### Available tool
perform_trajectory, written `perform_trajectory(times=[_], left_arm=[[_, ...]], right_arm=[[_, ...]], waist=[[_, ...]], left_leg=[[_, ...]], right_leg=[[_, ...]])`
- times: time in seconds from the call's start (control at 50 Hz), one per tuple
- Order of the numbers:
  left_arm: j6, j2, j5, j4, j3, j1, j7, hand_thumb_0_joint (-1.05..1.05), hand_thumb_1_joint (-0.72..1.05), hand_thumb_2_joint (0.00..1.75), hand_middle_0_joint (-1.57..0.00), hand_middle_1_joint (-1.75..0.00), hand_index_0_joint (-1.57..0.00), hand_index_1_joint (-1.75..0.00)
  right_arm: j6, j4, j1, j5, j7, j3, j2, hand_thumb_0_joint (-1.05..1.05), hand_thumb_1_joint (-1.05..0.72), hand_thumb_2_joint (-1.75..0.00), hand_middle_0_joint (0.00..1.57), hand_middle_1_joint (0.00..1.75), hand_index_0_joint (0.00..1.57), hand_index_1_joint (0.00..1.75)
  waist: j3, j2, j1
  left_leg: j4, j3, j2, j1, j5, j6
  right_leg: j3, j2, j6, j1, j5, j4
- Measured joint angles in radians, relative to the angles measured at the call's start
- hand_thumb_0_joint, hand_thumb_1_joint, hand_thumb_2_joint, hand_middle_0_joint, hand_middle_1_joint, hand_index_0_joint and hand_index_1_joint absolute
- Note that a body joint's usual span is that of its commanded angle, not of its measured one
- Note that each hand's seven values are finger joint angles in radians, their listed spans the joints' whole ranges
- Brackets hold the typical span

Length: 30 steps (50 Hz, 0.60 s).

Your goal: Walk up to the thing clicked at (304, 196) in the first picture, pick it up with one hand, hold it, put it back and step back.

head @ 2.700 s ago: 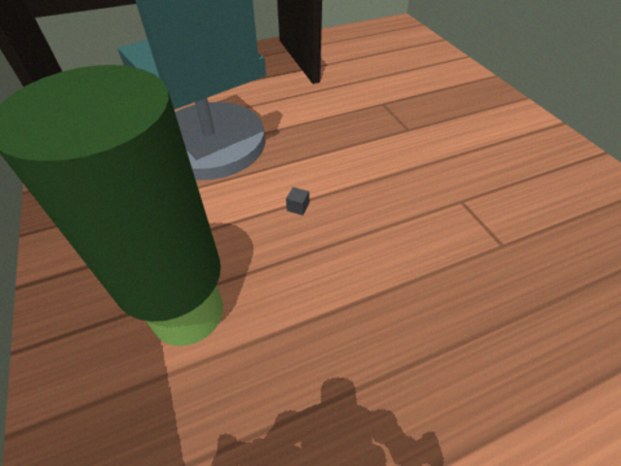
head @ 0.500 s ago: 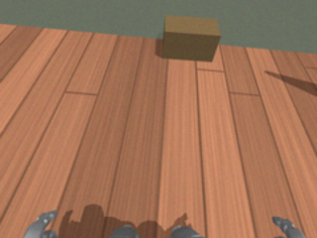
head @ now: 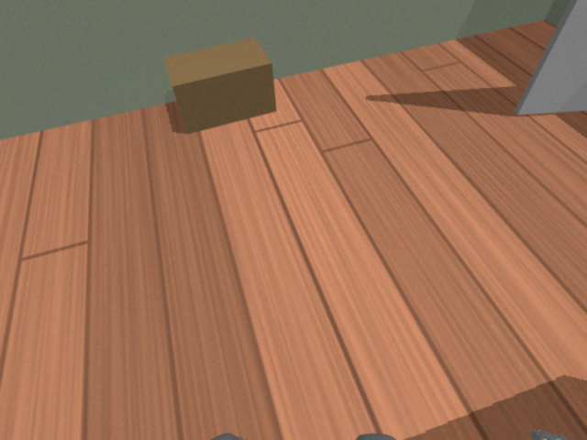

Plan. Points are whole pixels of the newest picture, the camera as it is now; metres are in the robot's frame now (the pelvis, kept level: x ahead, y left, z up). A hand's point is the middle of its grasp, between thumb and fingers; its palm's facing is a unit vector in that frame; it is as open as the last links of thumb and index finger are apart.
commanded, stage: walk up
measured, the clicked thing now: out of the picture +0.20 +1.20 -0.71
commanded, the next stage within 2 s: stand in 1.88 s
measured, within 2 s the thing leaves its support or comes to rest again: neither
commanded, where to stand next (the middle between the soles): +0.08 -0.03 m, yaw -21 degrees
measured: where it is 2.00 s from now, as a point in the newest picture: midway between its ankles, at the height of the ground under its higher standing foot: outside the picture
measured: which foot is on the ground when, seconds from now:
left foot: up 0.00-0.32, down 0.34-1.00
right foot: down 0.00-0.38, up 0.40-0.68, down 0.70-1.00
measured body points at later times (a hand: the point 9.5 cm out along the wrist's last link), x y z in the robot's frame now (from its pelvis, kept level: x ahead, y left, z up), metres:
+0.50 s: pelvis +0.04 +0.01 +0.01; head +0.09 +0.02 +0.45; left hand +0.20 +0.28 -0.12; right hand +0.05 -0.32 -0.08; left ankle +0.09 +0.11 -0.71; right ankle +0.00 -0.12 -0.66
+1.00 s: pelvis +0.02 +0.01 +0.00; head +0.04 -0.02 +0.45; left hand +0.22 +0.26 -0.11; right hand -0.03 -0.31 -0.13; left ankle +0.08 +0.14 -0.71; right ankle +0.02 -0.13 -0.71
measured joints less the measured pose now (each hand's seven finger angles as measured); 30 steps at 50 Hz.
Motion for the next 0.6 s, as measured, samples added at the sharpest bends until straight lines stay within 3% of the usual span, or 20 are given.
perform_trajectory(times=[0.06, 0.14, 0.3, 0.38, 0.46, 0.52, 0.6], left_arm=[[-0.008, -0.005, 0.009, -0.012, 0.000, 0.012, 0.009, 0.01, 0.91, 0.90, -0.20, -0.30, -0.20, -0.30], [-0.015, -0.009, -0.006, -0.003, -0.002, 0.026, 0.028, 0.01, 0.91, 0.90, -0.21, -0.30, -0.20, -0.30], [-0.041, 0.004, -0.009, -0.023, -0.012, 0.014, 0.050, 0.01, 0.90, 0.90, -0.21, -0.30, -0.20, -0.30], [-0.024, 0.013, -0.023, -0.024, -0.021, -0.026, 0.058, 0.01, 0.90, 0.90, -0.21, -0.30, -0.20, -0.30], [-0.014, -0.004, -0.025, -0.005, -0.041, -0.065, 0.069, 0.01, 0.91, 0.90, -0.20, -0.30, -0.20, -0.30], [-0.019, 0.005, -0.027, 0.003, -0.038, -0.078, 0.058, 0.01, 0.91, 0.90, -0.20, -0.30, -0.20, -0.30], [-0.032, 0.015, -0.032, 0.013, -0.030, -0.097, 0.051, 0.01, 0.91, 0.90, -0.20, -0.30, -0.20, -0.30]], right_arm=[[0.025, 0.049, -0.004, 0.016, -0.010, 0.007, 0.014, 0.01, -0.90, -0.90, 0.21, 0.30, 0.20, 0.30], [0.007, 0.069, -0.017, 0.019, -0.007, 0.028, 0.032, 0.01, -0.90, -0.90, 0.20, 0.30, 0.20, 0.30], [-0.016, 0.076, -0.033, 0.001, -0.012, 0.050, 0.053, 0.01, -0.90, -0.90, 0.21, 0.30, 0.21, 0.30], [-0.040, 0.072, -0.054, -0.005, -0.023, 0.039, 0.072, 0.01, -0.90, -0.90, 0.21, 0.30, 0.21, 0.30], [-0.050, 0.055, -0.073, -0.002, -0.017, 0.045, 0.080, 0.01, -0.90, -0.90, 0.21, 0.30, 0.21, 0.30], [-0.056, 0.042, -0.076, -0.001, -0.023, 0.051, 0.092, 0.01, -0.90, -0.90, 0.21, 0.30, 0.21, 0.30], [-0.051, 0.030, -0.076, -0.004, -0.020, 0.055, 0.079, 0.00, -0.90, -0.90, 0.21, 0.30, 0.21, 0.30]], waist=[[-0.022, 0.003, 0.042], [-0.028, 0.008, 0.056], [0.001, -0.035, 0.059], [0.031, -0.107, 0.046], [0.050, -0.101, 0.033], [0.048, -0.111, 0.026], [0.051, -0.108, 0.016]], left_leg=[[0.168, -0.125, -0.091, -0.059, -0.111, -0.022], [0.230, -0.198, -0.143, -0.102, -0.032, -0.021], [0.068, -0.235, -0.183, -0.064, -0.022, -0.003], [-0.066, -0.203, -0.229, 0.003, 0.061, 0.001], [-0.057, -0.187, -0.185, 0.023, 0.037, 0.009], [-0.096, -0.170, -0.161, 0.049, 0.052, 0.001], [-0.103, -0.153, -0.141, 0.055, 0.054, -0.007]], right_leg=[[0.043, 0.014, -0.021, -0.007, -0.013, 0.017], [0.087, 0.041, -0.020, 0.022, 0.028, -0.055], [0.142, 0.078, -0.016, -0.002, 0.002, -0.019], [0.176, 0.053, 0.001, -0.049, -0.053, 0.100], [0.146, 0.089, 0.006, -0.119, -0.184, 0.318], [0.127, 0.063, 0.002, -0.145, -0.153, 0.373], [0.098, 0.011, 0.008, -0.124, -0.083, 0.250]])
